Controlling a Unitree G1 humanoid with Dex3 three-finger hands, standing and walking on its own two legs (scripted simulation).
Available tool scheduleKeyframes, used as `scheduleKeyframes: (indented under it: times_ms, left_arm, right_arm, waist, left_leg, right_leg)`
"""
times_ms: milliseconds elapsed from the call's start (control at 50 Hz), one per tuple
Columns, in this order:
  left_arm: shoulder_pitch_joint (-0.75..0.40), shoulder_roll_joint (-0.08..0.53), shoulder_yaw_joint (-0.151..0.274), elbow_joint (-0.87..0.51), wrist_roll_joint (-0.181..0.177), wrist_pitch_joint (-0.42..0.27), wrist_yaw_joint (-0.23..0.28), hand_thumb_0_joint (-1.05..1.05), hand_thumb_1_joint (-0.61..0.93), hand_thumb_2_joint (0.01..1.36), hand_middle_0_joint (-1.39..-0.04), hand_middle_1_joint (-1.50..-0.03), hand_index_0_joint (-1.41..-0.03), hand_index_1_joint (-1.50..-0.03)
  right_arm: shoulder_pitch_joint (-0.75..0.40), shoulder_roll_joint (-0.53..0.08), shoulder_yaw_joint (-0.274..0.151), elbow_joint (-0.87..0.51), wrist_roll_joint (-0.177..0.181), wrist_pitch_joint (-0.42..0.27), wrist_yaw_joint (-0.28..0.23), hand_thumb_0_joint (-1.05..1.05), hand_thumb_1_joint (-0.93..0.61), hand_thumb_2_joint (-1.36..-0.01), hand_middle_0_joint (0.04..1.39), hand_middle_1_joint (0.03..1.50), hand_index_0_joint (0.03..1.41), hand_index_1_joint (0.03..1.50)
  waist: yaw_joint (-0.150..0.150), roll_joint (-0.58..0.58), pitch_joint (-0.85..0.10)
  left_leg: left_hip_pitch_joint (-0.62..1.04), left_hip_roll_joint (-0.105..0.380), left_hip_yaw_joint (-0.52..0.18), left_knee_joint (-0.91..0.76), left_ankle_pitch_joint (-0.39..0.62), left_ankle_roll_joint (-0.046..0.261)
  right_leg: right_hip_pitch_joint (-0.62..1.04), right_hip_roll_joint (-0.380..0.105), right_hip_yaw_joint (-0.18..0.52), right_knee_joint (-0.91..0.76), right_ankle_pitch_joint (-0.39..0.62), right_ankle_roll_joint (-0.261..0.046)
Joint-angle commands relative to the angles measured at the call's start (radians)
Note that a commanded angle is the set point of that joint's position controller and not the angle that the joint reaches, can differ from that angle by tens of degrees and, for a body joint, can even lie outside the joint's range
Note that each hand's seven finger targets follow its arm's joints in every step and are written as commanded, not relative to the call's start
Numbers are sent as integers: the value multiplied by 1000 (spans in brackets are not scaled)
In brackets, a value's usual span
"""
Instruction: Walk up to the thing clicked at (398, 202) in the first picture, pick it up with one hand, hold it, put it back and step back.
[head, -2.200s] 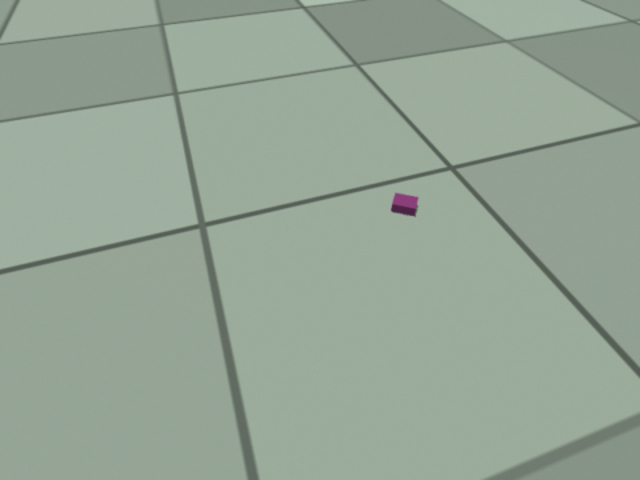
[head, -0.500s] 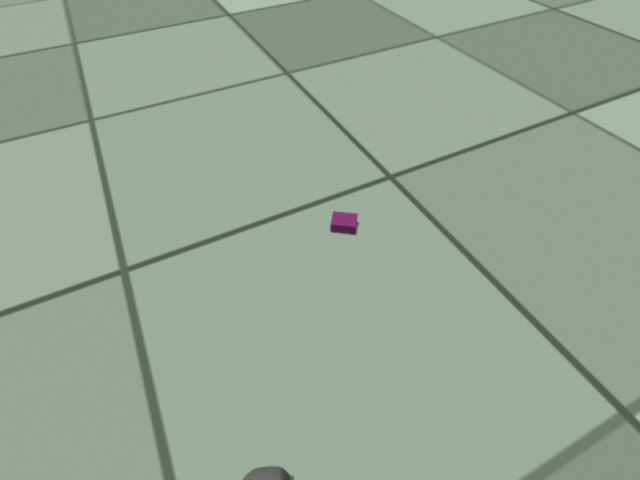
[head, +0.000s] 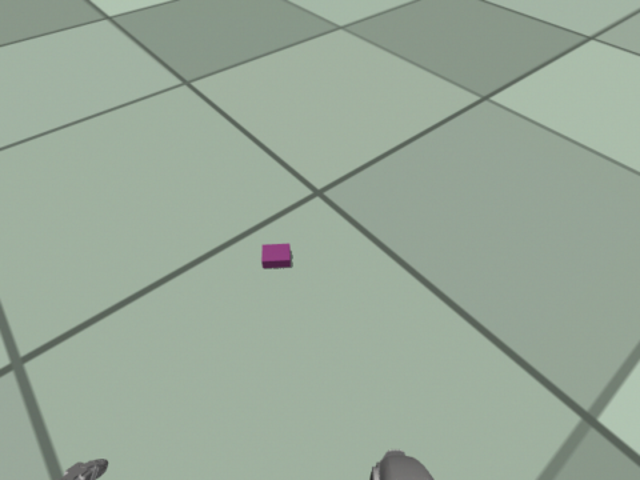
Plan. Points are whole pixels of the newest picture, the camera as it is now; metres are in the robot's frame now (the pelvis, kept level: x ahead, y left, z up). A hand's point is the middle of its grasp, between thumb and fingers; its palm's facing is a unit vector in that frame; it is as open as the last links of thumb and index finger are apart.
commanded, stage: walk up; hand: left
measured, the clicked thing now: (276, 255) +1.02 +0.15 -0.75
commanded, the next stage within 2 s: none
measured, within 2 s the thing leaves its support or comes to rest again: neither
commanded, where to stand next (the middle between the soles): +0.60 -0.07 m, yaw +2 degrees
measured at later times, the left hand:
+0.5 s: hand (166, 417) +0.25 +0.24 -0.15, palm faces -0.01 -0.94 -0.33, open 7.4 cm
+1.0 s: hand (213, 275) +0.50 +0.20 -0.13, palm faces -0.06 -0.90 -0.42, open 7.4 cm
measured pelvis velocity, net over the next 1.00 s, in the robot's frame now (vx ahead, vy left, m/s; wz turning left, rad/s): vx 0.40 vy -0.09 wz -0.02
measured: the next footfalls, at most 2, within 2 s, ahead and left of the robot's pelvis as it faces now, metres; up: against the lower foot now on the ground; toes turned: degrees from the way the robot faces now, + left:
right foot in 0.08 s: +0.20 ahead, -0.15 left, +0.00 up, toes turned -4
left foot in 0.50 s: +0.37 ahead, +0.09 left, +0.00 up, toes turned +5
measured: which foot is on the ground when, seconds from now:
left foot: down 0.00-0.10, up 0.12-0.48, down 0.50-1.00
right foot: up 0.00-0.06, down 0.08-0.54, up 0.56-0.94, down 0.96-1.00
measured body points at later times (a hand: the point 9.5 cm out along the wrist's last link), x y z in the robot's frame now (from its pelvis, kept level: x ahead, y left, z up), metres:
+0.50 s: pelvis +0.22 -0.03 -0.01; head +0.24 -0.02 +0.44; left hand +0.25 +0.29 -0.13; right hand +0.31 -0.35 -0.10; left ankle +0.33 +0.08 -0.73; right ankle +0.16 -0.15 -0.73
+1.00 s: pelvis +0.40 -0.09 -0.02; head +0.40 -0.11 +0.43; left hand +0.50 +0.24 -0.10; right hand +0.41 -0.42 -0.14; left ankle +0.33 +0.08 -0.73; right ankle +0.49 -0.20 -0.74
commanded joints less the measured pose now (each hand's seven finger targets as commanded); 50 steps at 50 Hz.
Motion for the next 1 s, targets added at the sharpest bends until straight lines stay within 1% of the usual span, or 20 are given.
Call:
scheduleKeyframes:
  times_ms: [0, 40, 60, 80, 100, 120, 200, 380, 420, 480, 500, 520, 540, 620, 660, 840, 880, 940, 960, 980]
  left_arm:
    - [-31, 127, 46, -66, 5, -28, 1, 0, 900, 900, -200, -300, -200, -300]
    - [97, 171, 68, -29, 9, -37, 17, 0, 900, 900, -200, -300, -200, -300]
    - [220, 222, 91, 1, 11, -47, 31, 0, 900, 900, -200, -300, -200, -300]
    - [259, 297, 111, -14, 12, -53, 48, 0, 900, 900, -200, -300, -200, -300]
    - [239, 330, 109, -29, -5, -52, 51, 0, 900, 900, -200, -300, -200, -300]
    - [191, 317, 105, -38, -23, -48, 56, 0, 900, 900, -200, -300, -200, -300]
    - [96, 209, 65, -64, -27, -59, 75, 0, 900, 900, -200, -300, -200, -300]
    - [85, 212, 60, -121, 4, -75, 60, 0, 900, 900, -200, -300, -200, -300]
    - [78, 217, 59, -118, 4, -70, 57, 0, 900, 900, -200, -300, -200, -300]
    - [110, 152, 30, -121, 5, -61, 56, 0, 900, 900, -200, -300, -200, -300]
    - [179, 75, 7, -120, -5, -58, 59, 0, 900, 900, -200, -300, -200, -300]
    - [204, 83, 8, -109, -9, -48, 64, 0, 900, 900, -200, -300, -200, -300]
    - [186, 202, 38, -93, 1, -34, 80, 0, 900, 900, -200, -300, -200, -300]
    - [156, 173, 35, -52, -7, -34, 67, 0, 900, 900, -200, -300, -200, -300]
    - [177, 152, 35, -40, -10, -26, 56, 0, 900, 900, -200, -300, -200, -300]
    - [14, 137, 50, -70, 3, -30, 19, 0, 900, 900, -200, -300, -200, -300]
    - [58, 139, 56, -45, 5, -36, 22, 0, 900, 900, -200, -300, -200, -300]
    - [214, 188, 81, 7, 13, -56, 44, 0, 900, 900, -200, -300, -200, -300]
    - [292, 261, 105, 13, 19, -69, 59, 0, 900, 900, -200, -300, -200, -300]
    - [255, 305, 104, -20, 11, -77, 69, 0, 900, 900, -200, -300, -200, -300]
  right_arm:
    - [-57, -281, -77, -91, 11, -16, -17, 0, -900, -900, 200, 300, 200, 300]
    - [-43, -249, -64, -98, 12, -7, -21, 0, -900, -900, 200, 300, 200, 300]
    - [4, -189, -40, -101, 14, -5, -21, 0, -900, -900, 200, 300, 200, 300]
    - [60, -111, -9, -118, 19, -3, -20, 0, -900, -900, 200, 300, 200, 300]
    - [40, -191, -27, -109, 24, 5, -28, 0, -900, -900, 200, 300, 200, 300]
    - [-10, -244, -38, -97, 15, 9, -35, 0, -900, -900, 200, 300, 200, 300]
    - [8, -178, -25, -58, 36, 21, -24, 0, -900, -900, 200, 300, 200, 300]
    - [-135, -154, -45, -103, 5, 13, 16, 0, -900, -900, 200, 300, 200, 300]
    - [-118, -150, -49, -93, 4, 3, 17, 0, -900, -900, 200, 300, 200, 300]
    - [64, -214, -79, -35, -6, -17, -5, 0, -900, -900, 200, 300, 200, 300]
    - [129, -285, -101, -36, -24, -21, -17, 0, -900, -900, 200, 300, 200, 300]
    - [99, -324, -100, -72, -16, -25, -25, 0, -900, -900, 200, 300, 200, 300]
    - [63, -340, -108, -83, 17, -16, -23, 0, -900, -900, 200, 300, 200, 300]
    - [-22, -230, -57, -96, 24, -22, -28, 0, -900, -900, 200, 300, 200, 300]
    - [-32, -236, -58, -96, 22, -27, -26, 0, -900, -900, 200, 300, 200, 300]
    - [-51, -265, -64, -119, 12, -14, -14, 0, -900, -900, 200, 300, 200, 300]
    - [-81, -275, -68, -130, 16, -6, -12, 0, -900, -900, 200, 300, 200, 300]
    - [-54, -193, -36, -132, 6, 5, -12, 0, -900, -900, 200, 300, 200, 300]
    - [15, -105, -8, -136, 11, 4, -13, 0, -900, -900, 200, 300, 200, 300]
    - [38, -114, -3, -128, 19, 14, -18, 0, -900, -900, 200, 300, 200, 300]
  waist:
    - [43, 137, -33]
    - [115, 6, -124]
    - [169, -155, -209]
    - [159, -355, -232]
    - [161, -274, -193]
    - [155, -185, -135]
    - [62, -128, -41]
    - [87, -86, 5]
    - [70, -83, -27]
    - [-37, 122, -146]
    - [-51, 333, -212]
    - [-20, 302, -158]
    - [-30, 219, -144]
    - [29, 125, 10]
    - [41, 175, -4]
    - [25, 181, 49]
    - [58, 164, 25]
    - [137, -34, -78]
    - [159, -291, -121]
    - [137, -289, -77]
  left_leg:
    - [-127, 219, -136, -99, 251, 184]
    - [-159, 158, -70, 191, 415, 142]
    - [-263, 88, -50, 461, 319, 113]
    - [-478, -33, -66, 660, -125, 73]
    - [-600, -53, -123, 743, -174, 54]
    - [-605, 4, -175, 801, -149, 52]
    - [-476, 36, -238, 687, -13, 55]
    - [-341, 38, -146, 225, 168, 12]
    - [-260, 9, -121, 156, 202, 26]
    - [95, -30, -120, 44, 115, 69]
    - [212, 165, -417, -65, -71, 128]
    - [203, 357, -802, -192, -202, 204]
    - [170, 418, -865, -198, -239, 289]
    - [-93, 231, -398, -187, 210, 188]
    - [-141, 195, -308, -186, 262, 194]
    - [-228, 179, -238, -204, -16, 214]
    - [-292, 211, -255, -156, -52, 211]
    - [-380, 94, -148, 210, 55, 153]
    - [-480, -12, -75, 531, -12, 98]
    - [-641, -114, -149, 667, -153, 57]
  right_leg:
    - [198, 42, -100, -80, 56, -25]
    - [433, 90, -108, -152, 21, -46]
    - [598, 47, -12, -204, -76, -68]
    - [721, -181, 375, -286, -135, -129]
    - [722, -299, 638, -396, -133, -235]
    - [625, -313, 631, -397, -83, -283]
    - [384, -141, 205, -345, 337, -187]
    - [215, -149, 100, -405, -30, -217]
    - [223, -137, 82, -358, -60, -193]
    - [99, -35, -19, 26, 44, -129]
    - [-34, 59, -84, 290, -109, -71]
    - [-210, 155, -37, 428, -332, -37]
    - [-211, 78, 39, 504, -353, -47]
    - [-85, 13, 81, 398, -175, -26]
    - [-20, 15, 37, 346, -125, -6]
    - [101, -5, -41, -33, 9, 5]
    - [230, 12, -65, -62, 9, -9]
    - [517, 61, -65, -156, -103, -24]
    - [592, -125, 238, -331, -305, -66]
    - [587, -300, 579, -477, -336, -144]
